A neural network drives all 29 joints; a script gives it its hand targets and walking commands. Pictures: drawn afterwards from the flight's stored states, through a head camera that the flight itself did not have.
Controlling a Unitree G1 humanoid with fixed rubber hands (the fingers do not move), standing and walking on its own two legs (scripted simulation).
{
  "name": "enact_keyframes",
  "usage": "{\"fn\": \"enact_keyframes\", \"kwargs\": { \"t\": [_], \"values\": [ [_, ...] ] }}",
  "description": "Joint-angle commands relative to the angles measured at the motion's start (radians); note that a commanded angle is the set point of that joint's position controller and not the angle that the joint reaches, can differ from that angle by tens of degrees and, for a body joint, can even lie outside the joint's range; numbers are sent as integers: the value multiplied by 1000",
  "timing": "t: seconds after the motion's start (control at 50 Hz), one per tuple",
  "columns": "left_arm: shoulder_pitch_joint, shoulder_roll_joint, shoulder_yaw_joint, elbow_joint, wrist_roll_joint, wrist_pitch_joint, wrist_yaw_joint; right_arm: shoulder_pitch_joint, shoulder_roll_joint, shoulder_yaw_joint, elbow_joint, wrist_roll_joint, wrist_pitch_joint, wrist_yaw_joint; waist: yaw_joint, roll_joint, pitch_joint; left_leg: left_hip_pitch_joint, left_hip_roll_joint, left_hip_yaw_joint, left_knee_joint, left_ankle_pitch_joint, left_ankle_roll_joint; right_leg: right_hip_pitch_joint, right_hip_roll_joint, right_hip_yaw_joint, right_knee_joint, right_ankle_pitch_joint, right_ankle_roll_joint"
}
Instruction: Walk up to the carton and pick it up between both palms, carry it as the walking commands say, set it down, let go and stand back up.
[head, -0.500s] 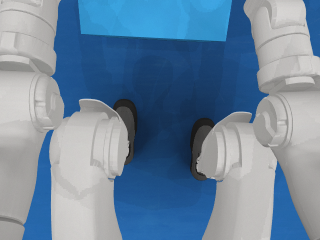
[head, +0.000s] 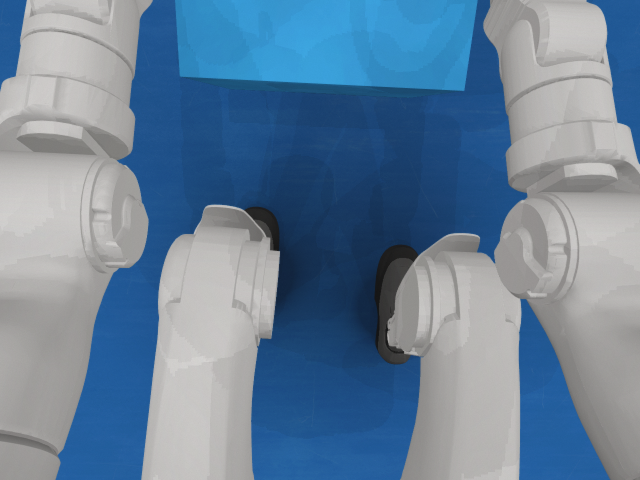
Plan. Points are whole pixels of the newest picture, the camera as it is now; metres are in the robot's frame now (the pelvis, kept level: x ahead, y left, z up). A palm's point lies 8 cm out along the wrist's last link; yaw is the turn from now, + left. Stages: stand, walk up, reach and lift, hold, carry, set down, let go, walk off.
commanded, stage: reach and lift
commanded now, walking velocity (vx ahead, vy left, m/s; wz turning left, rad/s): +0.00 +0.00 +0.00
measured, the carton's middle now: out of the picture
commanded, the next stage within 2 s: none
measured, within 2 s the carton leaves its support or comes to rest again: neither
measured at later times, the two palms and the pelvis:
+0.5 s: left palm out of the picture +0.54 +0.24 -0.08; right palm out of the picture +0.56 -0.08 -0.08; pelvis +0.01 +0.01 +0.04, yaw +0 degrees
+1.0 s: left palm out of the picture +0.52 +0.23 -0.01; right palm out of the picture +0.54 -0.09 -0.01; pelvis +0.01 +0.00 +0.08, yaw +0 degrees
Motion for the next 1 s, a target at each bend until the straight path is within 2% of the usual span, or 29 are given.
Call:
{"fn": "enact_keyframes", "kwargs": {
  "t": [0.0, 0.28, 0.6, 0.98],
  "values": [
    [-596, -936, -229, -273, -100, -38, -286, -654, 922, 299, -203, 87, -24, 285, 57, 49, -1321, 783, -73, 133, -138, 311, 28, 425, 55, -124, -199, 240, -36],
    [-544, -1017, -275, -395, -76, -3, -265, -629, 974, 349, -325, 85, -3, 280, 49, 84, -1632, 959, -92, 133, -185, 483, 5, 498, 71, -133, -241, 354, -27],
    [-416, -1114, -206, -339, 31, 37, -275, -497, 1044, 279, -281, -15, 31, 306, 24, 83, -1545, 891, -116, 129, -328, 381, 5, 438, 78, -126, -384, 270, -22],
    [-323, -1180, -222, -380, 52, 75, -281, -398, 1110, 300, -319, -37, 73, 335, 22, 94, -1650, 1000, -121, 127, -446, 369, -4, 495, 88, -120, -506, 257, -20]
  ]
}}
